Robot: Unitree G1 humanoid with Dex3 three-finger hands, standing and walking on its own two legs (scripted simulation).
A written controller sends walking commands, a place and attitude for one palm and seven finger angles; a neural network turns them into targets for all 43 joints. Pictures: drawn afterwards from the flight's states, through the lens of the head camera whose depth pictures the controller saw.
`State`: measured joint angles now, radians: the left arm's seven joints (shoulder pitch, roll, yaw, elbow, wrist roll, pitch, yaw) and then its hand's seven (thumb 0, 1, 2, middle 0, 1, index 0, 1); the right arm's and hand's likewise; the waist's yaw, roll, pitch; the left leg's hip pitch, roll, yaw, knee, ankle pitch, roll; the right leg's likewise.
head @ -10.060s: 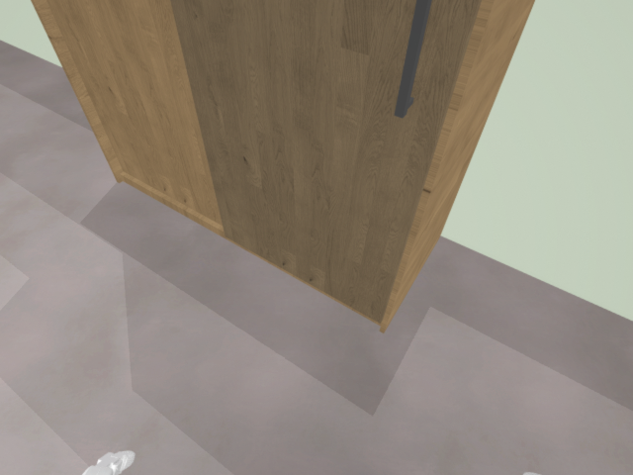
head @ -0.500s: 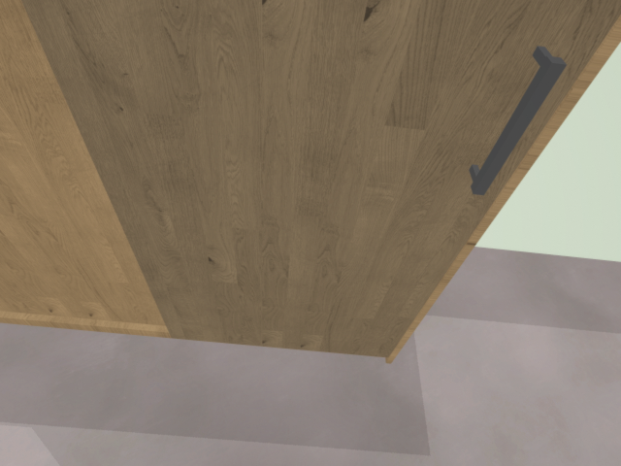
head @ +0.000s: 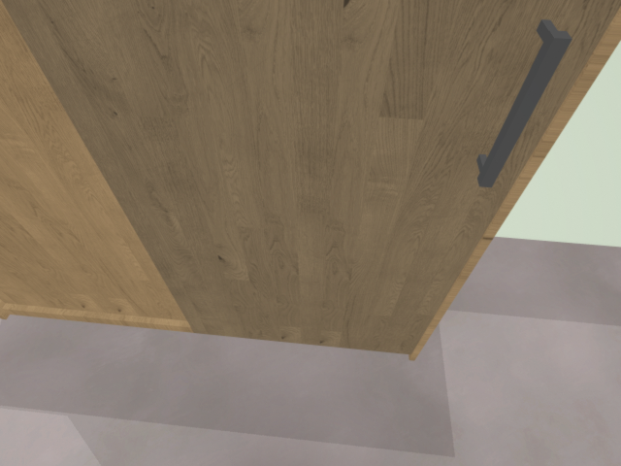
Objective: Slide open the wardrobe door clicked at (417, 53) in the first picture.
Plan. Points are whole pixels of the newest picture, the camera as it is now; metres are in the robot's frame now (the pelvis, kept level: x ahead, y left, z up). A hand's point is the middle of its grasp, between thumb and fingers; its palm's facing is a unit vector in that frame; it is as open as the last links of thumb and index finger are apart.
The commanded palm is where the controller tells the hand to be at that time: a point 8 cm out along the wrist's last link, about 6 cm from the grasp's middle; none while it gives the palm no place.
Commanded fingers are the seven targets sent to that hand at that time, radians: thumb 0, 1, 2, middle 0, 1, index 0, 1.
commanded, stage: come to a stop and stand still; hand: right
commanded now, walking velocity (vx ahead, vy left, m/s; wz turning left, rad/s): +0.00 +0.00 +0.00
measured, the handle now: (512, 113) +0.52 -0.21 +0.19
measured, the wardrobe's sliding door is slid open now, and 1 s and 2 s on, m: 0.00 0.00 0.00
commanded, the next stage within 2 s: look again from close up in 0.38 s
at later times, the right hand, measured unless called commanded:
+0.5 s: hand out of the picture +0.04 -0.16 -0.17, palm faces +0.06 +0.97 -0.22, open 7.3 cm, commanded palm none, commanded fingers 0.00 -0.90 -0.90 0.20 0.30 0.20 0.30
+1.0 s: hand out of the picture +0.01 -0.18 -0.17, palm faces +0.00 +0.98 -0.21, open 7.4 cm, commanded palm none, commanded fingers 0.00 -0.90 -0.90 0.20 0.30 0.20 0.30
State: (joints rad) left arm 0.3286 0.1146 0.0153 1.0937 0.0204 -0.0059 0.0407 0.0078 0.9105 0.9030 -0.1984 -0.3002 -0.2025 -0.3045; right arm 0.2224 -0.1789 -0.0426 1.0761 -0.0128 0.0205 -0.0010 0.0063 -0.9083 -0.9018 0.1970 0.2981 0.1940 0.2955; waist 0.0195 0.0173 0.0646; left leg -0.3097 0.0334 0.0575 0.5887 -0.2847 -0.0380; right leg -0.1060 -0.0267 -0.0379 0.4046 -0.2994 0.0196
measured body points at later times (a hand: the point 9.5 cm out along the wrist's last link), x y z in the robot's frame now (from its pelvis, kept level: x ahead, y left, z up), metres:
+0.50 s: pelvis +0.02 +0.02 +0.00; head +0.04 +0.03 +0.45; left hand +0.03 +0.24 -0.16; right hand +0.04 -0.21 -0.15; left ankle +0.02 +0.11 -0.74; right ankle -0.02 -0.12 -0.74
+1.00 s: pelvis +0.01 -0.01 +0.00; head +0.01 +0.00 +0.45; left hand -0.01 +0.20 -0.17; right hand +0.01 -0.23 -0.15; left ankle +0.02 +0.11 -0.74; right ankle -0.01 -0.11 -0.74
